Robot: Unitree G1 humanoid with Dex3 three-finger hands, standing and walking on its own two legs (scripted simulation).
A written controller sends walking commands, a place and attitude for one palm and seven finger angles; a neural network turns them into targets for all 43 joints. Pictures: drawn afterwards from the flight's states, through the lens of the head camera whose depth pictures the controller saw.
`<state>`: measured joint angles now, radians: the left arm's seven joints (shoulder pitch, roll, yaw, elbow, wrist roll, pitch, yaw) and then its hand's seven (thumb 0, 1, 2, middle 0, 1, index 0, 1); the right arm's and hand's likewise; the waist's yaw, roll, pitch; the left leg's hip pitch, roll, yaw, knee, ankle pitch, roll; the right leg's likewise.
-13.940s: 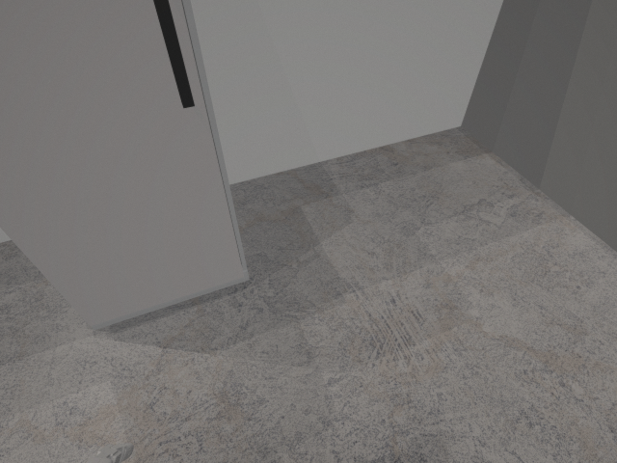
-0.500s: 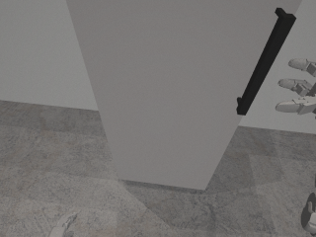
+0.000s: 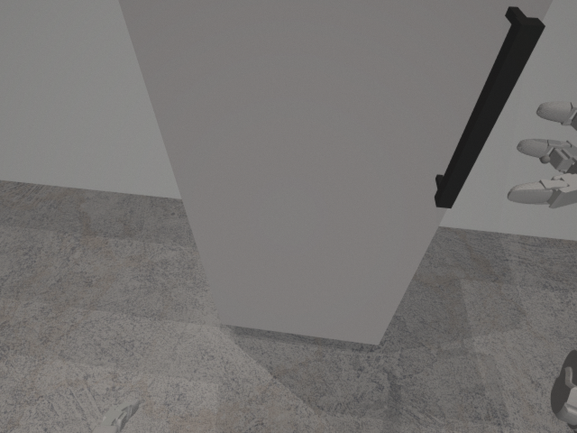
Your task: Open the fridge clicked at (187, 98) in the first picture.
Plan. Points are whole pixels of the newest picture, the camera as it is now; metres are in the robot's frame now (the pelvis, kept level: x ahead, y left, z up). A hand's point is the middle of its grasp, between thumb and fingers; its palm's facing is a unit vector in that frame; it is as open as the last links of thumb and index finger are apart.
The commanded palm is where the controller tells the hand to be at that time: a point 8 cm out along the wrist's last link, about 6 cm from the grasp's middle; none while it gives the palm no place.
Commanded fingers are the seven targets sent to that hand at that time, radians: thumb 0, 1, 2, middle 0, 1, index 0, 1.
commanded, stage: move the hooked fingers beside the handle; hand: right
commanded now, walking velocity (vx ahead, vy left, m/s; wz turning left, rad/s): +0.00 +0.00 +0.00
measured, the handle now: (473, 122) +0.50 -0.21 +0.20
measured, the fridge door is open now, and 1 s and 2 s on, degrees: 0 0 0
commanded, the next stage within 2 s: feel for the door with the fingertips in 0.96 s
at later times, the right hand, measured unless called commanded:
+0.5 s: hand (532, 153) +0.43 -0.26 +0.21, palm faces +0.15 +0.99 -0.04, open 14.0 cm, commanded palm +0.40 -0.30 +0.21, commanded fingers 0.00 0.50 -0.30 0.30 1.20 0.30 1.20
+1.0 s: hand (535, 149) +0.42 -0.26 +0.22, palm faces +0.13 +0.99 -0.01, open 14.0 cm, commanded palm +0.40 -0.31 +0.21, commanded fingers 0.00 0.50 -0.30 0.30 1.20 0.30 1.20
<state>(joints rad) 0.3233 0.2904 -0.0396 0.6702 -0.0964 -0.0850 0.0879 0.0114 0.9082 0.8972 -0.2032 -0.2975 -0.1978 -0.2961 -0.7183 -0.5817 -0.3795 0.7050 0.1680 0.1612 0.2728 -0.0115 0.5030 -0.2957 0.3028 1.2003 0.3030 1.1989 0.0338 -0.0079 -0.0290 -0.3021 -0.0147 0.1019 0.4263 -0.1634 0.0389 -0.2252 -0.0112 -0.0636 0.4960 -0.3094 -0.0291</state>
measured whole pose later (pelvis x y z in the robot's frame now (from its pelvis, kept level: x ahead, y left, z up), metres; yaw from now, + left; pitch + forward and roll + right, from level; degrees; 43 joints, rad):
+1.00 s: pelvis +0.00 +0.01 +0.00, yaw +0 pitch +2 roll +1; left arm 0.30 0.29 -0.05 0.67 -0.10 -0.08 0.09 0.01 0.91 0.90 -0.20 -0.30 -0.20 -0.30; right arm -0.74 -0.57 -0.39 0.72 0.18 0.16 0.27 -0.01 0.50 -0.30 0.30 1.20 0.31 1.20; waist 0.04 -0.01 -0.04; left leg -0.30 -0.02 0.10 0.43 -0.17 0.05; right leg -0.22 -0.02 -0.06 0.49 -0.31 -0.02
